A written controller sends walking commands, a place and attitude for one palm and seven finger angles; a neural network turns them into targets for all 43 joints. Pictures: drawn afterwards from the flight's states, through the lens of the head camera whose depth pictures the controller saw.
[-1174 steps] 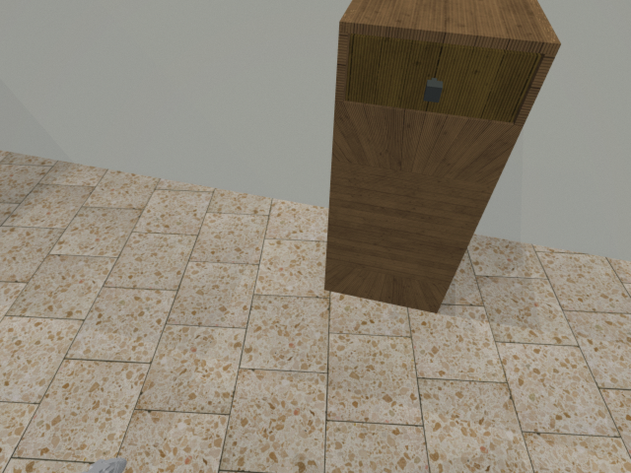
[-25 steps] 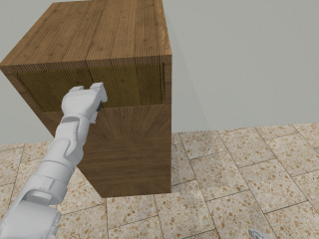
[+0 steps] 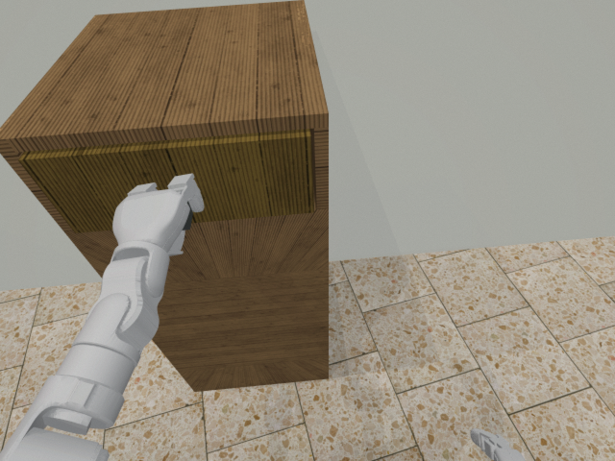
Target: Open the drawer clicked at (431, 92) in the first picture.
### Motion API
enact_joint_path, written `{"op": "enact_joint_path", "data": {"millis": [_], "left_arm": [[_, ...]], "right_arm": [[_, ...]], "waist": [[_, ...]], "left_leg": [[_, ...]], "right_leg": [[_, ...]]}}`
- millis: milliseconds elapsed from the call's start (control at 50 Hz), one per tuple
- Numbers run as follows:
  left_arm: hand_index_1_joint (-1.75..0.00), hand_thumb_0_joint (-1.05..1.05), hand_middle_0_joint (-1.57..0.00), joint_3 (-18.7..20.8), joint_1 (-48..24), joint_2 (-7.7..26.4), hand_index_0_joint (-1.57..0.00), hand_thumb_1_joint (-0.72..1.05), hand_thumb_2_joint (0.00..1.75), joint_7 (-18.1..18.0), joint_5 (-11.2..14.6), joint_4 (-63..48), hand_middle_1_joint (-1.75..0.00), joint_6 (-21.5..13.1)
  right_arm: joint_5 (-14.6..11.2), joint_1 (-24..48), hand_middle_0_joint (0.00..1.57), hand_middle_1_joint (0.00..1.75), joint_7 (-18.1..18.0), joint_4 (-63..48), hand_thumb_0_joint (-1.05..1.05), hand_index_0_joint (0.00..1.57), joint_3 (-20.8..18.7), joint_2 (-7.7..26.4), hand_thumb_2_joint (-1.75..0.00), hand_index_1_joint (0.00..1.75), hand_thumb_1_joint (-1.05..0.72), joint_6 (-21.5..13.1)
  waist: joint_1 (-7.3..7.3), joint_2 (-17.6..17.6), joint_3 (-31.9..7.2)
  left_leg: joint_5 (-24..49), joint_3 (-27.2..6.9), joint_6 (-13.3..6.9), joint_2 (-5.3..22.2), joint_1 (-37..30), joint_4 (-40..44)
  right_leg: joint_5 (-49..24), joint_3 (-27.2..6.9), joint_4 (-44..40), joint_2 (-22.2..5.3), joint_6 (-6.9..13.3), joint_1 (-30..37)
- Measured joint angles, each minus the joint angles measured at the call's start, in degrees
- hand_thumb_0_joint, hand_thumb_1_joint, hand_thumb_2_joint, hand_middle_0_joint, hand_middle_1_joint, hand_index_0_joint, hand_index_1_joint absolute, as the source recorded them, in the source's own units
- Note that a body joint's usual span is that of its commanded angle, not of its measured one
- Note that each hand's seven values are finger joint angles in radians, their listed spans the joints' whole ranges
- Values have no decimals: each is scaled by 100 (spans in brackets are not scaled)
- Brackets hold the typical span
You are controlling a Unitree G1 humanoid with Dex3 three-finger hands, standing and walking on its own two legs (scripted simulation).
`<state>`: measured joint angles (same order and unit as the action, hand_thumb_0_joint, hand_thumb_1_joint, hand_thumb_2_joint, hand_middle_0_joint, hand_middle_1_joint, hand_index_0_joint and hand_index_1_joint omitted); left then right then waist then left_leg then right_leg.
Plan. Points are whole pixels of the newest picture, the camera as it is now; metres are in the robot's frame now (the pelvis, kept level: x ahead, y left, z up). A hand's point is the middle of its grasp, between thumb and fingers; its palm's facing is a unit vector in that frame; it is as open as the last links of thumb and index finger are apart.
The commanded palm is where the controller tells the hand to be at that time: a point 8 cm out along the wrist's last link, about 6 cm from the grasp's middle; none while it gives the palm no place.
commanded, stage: pull the drawer open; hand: left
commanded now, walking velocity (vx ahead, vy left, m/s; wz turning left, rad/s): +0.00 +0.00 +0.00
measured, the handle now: (178, 205) +0.43 +0.20 +0.11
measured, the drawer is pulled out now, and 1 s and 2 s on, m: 0.01 0.09 0.15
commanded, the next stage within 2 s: none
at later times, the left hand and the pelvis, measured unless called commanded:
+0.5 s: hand (169, 255) +0.36 +0.20 +0.09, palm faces +0.03 -0.09 -1.00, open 6.5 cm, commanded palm +0.33 +0.21 +0.15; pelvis +0.00 -0.01 +0.00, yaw +2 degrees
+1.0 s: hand (165, 293) +0.30 +0.19 +0.08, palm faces +0.07 -0.15 -0.99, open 6.7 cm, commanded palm +0.25 +0.20 +0.15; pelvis +0.00 -0.01 +0.00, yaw -1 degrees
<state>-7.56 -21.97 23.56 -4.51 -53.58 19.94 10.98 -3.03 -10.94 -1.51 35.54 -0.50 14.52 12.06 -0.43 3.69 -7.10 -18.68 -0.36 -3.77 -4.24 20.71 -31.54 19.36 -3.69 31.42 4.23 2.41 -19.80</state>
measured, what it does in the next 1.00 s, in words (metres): stands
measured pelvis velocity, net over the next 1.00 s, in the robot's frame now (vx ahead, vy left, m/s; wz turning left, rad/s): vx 0.00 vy -0.01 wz -0.01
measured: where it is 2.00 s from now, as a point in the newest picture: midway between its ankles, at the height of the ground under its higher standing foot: outside the picture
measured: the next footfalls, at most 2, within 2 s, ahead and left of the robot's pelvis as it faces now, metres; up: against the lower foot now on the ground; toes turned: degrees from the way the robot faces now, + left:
none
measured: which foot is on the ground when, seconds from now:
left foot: down 0.00-1.00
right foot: down 0.00-1.00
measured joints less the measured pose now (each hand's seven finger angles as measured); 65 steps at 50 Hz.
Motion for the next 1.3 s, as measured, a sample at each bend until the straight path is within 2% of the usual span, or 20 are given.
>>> {"op": "enact_joint_path", "data": {"millis": [220,340,480,700,800,880,1000,1160,1260,1300], "left_arm": [[-135,3,-42,-115,903,-44,-33,65,74,-46,18,-1147,-135,307],[-136,2,-42,-484,466,-90,-32,64,74,-70,-80,-819,-135,409],[-136,3,-42,-542,156,-86,-31,64,72,59,-33,-412,-135,413],[-136,4,-42,-204,-23,-28,-29,65,73,133,-45,44,-135,87],[-136,5,-42,135,608,34,-26,67,74,105,45,-484,-135,40],[-135,6,-42,243,1319,-2,-23,70,75,46,105,-1222,-135,98],[-132,6,-42,83,2221,-79,-21,71,78,-102,84,-2237,-135,261],[-130,7,-42,-210,3156,-166,-23,70,78,-183,70,-3195,-135,409],[-131,6,-42,-514,2986,-124,-26,68,80,-235,-55,-3110,-135,423],[-130,5,-42,-556,2849,-115,-26,68,81,-230,-82,-2999,-135,413]], "right_arm": [[12,306,20,30,97,-48,1,20,53,5,-90,29,-90,-66],[3,520,20,30,-25,106,1,20,120,-5,-90,29,-90,-46],[7,602,20,30,-115,125,1,20,197,-88,-90,29,-90,-16],[42,329,20,30,-206,171,1,20,181,-75,-89,29,-90,-13],[63,180,20,30,-121,64,1,20,84,-2,-90,29,-90,-44],[72,107,20,30,-22,4,1,20,3,73,-90,29,-90,-86],[78,246,20,30,100,-1,1,20,-40,111,-90,29,-90,-147],[106,709,20,30,260,-93,1,20,66,-16,-90,29,-90,-211],[136,981,20,30,184,-28,1,20,207,-90,-90,29,-90,-206],[135,1079,20,30,146,2,1,20,269,-142,-90,29,-90,-197]], "waist": [[90,12,11],[240,-12,76],[239,-4,92],[140,-58,140],[33,0,111],[28,40,81],[147,71,73],[359,141,42],[565,122,107],[606,104,147]], "left_leg": [[-39,12,3,-2,-198,80],[-37,-122,17,-39,-173,7],[18,-168,52,-34,-185,9],[93,-141,111,25,-163,12],[98,-17,116,74,-225,95],[78,48,106,82,-302,151],[31,53,89,58,-399,163],[-19,7,80,17,-541,138],[-30,-103,94,-13,-570,44],[-8,-127,110,-10,-586,42]], "right_leg": [[36,-21,-88,-5,-1,200],[69,122,-35,-37,24,218],[34,174,-18,-33,56,230],[-44,157,22,22,113,172],[-81,27,-17,67,113,180],[-64,-43,-37,74,103,225],[-2,-53,-28,53,89,316],[77,-9,2,14,78,471],[115,109,69,-11,101,542],[99,135,70,-9,114,562]]}}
